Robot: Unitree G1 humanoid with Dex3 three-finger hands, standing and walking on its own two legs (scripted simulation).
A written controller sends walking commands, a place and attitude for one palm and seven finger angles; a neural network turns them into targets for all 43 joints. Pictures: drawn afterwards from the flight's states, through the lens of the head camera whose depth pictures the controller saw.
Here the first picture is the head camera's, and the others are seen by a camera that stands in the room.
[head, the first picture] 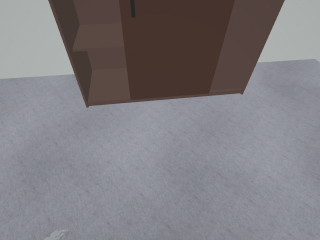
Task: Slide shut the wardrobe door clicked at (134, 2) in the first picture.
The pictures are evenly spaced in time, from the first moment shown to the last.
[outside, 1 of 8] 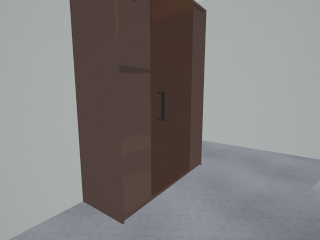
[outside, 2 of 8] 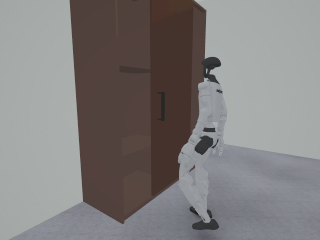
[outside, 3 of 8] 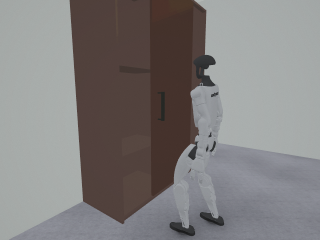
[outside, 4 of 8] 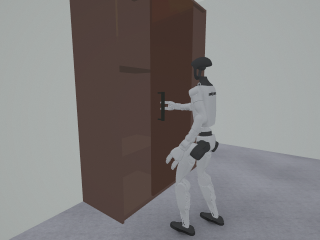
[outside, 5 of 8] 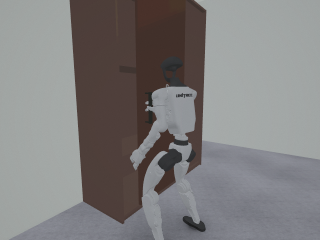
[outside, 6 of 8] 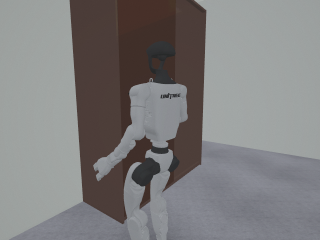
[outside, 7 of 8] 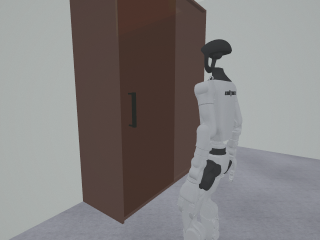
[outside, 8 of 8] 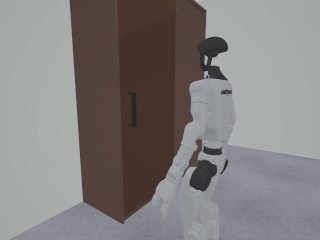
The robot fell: no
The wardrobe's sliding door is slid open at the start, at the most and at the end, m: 0.38 0.38 0.00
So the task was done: yes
